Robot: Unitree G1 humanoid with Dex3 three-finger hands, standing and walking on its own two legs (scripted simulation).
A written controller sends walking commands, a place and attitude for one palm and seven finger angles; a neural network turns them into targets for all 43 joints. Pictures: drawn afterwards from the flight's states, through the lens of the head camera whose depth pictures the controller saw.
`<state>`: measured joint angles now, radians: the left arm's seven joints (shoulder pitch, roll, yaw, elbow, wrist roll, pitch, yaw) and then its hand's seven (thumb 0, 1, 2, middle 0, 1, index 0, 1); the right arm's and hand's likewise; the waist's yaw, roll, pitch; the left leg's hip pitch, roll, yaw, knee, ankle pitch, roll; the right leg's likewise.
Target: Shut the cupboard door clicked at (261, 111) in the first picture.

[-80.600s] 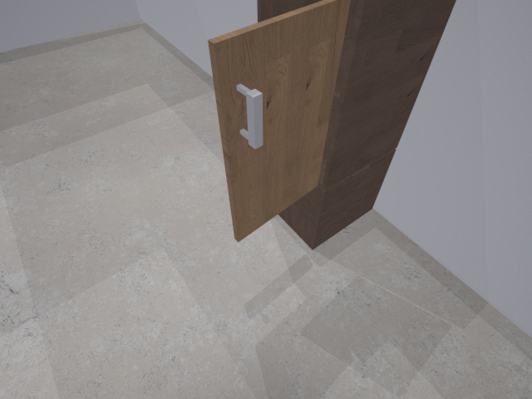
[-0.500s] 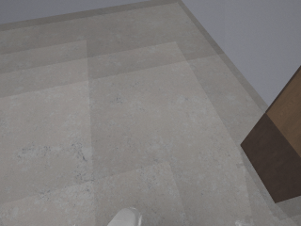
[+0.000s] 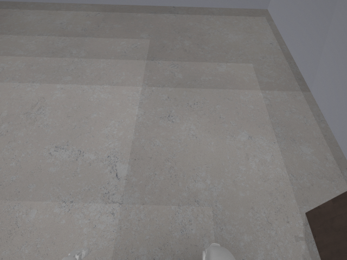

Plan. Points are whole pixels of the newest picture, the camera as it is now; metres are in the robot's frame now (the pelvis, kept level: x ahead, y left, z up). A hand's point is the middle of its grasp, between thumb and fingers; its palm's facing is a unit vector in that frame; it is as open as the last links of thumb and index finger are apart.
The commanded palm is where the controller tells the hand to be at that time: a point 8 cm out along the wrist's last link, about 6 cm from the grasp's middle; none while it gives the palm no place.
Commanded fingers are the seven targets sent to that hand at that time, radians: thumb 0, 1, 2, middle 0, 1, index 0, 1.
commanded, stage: walk to a spot facing it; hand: left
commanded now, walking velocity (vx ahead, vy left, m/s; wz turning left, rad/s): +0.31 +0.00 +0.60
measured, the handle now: out of the picture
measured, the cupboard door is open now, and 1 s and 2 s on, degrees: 0 0 0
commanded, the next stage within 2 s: turn to face it in 0.40 s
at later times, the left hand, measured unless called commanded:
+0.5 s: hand out of the picture +0.09 +0.17 -0.18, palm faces +0.38 -0.90 -0.21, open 7.3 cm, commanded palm none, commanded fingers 0.00 0.90 0.90 -0.20 -0.30 -0.20 -0.30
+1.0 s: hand (107, 206) +0.28 +0.21 -0.18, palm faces +0.23 -0.95 -0.22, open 7.4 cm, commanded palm none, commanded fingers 0.00 0.90 0.90 -0.20 -0.30 -0.20 -0.30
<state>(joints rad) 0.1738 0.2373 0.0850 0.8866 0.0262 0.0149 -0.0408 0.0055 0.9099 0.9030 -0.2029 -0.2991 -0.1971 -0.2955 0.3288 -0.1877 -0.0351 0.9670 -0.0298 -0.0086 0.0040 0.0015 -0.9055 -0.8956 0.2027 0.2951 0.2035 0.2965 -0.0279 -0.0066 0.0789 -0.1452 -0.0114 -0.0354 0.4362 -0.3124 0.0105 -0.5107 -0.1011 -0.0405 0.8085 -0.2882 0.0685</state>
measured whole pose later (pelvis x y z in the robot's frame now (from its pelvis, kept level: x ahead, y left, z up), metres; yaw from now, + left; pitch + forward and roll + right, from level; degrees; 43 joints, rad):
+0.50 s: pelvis +0.17 +0.00 -0.01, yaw +20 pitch +1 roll +1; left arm 0.34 0.19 0.06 0.96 0.03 -0.03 0.01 0.00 0.92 0.90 -0.21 -0.30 -0.20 -0.30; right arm 0.04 -0.24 -0.05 0.86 -0.02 0.02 0.05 0.00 -0.91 -0.90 0.19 0.29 0.19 0.30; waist 0.02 -0.04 0.15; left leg -0.47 0.01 0.14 0.66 -0.24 0.02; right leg -0.08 -0.18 -0.35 0.56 -0.44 0.05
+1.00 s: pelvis +0.27 +0.02 -0.02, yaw +9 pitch +1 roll +0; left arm 0.24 0.15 0.06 0.94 0.03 0.02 -0.01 0.00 0.91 0.90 -0.20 -0.30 -0.20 -0.30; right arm 0.14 -0.21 -0.05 0.95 -0.01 0.05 -0.02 -0.01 -0.92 -0.90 0.20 0.30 0.20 0.30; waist 0.03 0.05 0.08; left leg -0.36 0.07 0.13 0.89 -0.52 -0.02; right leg -0.32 0.01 -0.05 0.63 -0.34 -0.03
